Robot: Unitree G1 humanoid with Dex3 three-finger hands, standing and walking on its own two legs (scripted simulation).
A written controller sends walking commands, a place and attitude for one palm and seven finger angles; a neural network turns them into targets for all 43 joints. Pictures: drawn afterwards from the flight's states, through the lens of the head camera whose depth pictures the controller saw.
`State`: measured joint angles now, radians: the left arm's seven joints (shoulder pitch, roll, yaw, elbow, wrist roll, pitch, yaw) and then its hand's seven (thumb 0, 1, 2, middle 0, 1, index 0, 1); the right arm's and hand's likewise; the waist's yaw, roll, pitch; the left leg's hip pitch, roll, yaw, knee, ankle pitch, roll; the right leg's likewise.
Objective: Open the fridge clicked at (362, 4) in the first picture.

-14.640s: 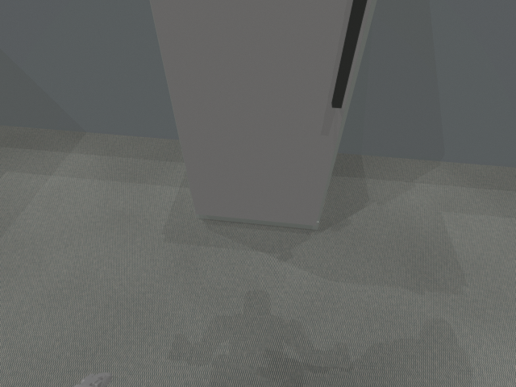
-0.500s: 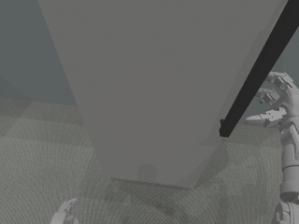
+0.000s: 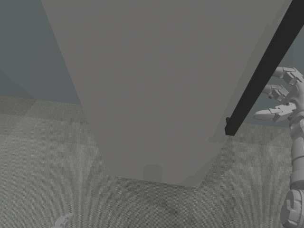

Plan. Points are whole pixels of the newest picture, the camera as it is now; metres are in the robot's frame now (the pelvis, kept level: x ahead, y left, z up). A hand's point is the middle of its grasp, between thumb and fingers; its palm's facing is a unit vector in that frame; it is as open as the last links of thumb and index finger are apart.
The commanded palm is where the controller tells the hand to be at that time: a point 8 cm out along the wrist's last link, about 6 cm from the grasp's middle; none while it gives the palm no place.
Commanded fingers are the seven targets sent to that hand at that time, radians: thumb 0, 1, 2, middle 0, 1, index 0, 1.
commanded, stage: slide the fingers in behind the handle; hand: right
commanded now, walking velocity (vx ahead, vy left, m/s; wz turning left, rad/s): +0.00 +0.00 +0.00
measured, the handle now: (255, 77) +0.46 -0.21 +0.19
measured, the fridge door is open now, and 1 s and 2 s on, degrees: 0 0 0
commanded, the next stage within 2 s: grip the handle and tug to test in 1.76 s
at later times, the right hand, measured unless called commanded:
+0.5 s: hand (266, 99) +0.41 -0.24 +0.16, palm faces +0.05 +1.00 +0.01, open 14.0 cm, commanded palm +0.38 -0.28 +0.16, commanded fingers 0.00 0.50 -0.30 0.30 1.20 0.30 1.20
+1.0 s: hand (253, 97) +0.41 -0.20 +0.17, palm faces +0.04 +1.00 -0.01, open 14.0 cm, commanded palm +0.38 -0.25 +0.16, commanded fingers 0.00 0.50 -0.30 0.30 1.20 0.30 1.20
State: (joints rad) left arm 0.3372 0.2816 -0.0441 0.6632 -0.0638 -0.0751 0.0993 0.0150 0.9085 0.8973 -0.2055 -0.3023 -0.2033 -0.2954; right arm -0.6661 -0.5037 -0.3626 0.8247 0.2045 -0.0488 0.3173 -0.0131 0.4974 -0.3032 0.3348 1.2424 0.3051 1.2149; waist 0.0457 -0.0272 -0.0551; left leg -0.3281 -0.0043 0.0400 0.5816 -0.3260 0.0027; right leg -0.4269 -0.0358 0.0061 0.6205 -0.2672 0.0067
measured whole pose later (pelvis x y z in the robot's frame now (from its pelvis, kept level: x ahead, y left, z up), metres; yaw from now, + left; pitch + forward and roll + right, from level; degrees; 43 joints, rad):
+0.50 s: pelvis +0.00 -0.01 +0.00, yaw +0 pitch +4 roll +1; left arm 0.30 0.27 -0.05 0.63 -0.06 -0.09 0.09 0.02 0.91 0.90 -0.21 -0.30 -0.20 -0.30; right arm -0.59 -0.43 -0.33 0.68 0.22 0.00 0.28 -0.01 0.50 -0.30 0.30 1.21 0.30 1.20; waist 0.03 -0.02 -0.06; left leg -0.31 0.01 0.03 0.57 -0.33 -0.01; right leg -0.41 -0.03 0.00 0.62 -0.27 0.00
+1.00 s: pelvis +0.01 +0.00 +0.00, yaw +0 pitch +3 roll +1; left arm 0.29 0.26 -0.04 0.64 -0.06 -0.06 0.08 0.02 0.91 0.90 -0.21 -0.30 -0.20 -0.30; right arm -0.52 -0.35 -0.28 0.52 0.21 0.05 0.21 -0.01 0.50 -0.30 0.30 1.20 0.30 1.20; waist 0.02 -0.03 -0.07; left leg -0.27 0.00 0.03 0.56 -0.33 0.00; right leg -0.36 -0.03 0.00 0.59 -0.27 0.01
